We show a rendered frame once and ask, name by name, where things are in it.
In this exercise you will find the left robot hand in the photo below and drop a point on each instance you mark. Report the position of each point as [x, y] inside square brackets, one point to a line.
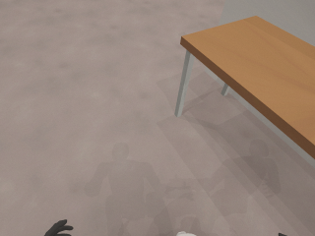
[58, 227]

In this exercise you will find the table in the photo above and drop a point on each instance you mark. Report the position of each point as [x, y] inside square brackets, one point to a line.
[270, 68]

